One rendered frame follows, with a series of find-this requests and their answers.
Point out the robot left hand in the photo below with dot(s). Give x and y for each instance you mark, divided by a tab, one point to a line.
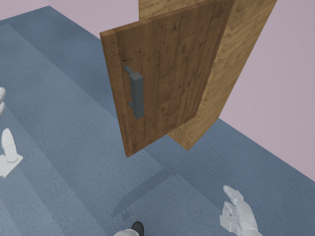
11	159

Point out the cupboard door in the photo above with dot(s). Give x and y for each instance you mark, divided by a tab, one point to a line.
174	52

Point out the robot right hand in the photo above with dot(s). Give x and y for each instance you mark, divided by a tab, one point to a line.
241	218

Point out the robot left foot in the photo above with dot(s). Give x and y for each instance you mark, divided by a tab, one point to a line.
138	227

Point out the handle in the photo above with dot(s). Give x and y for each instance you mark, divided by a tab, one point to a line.
137	92

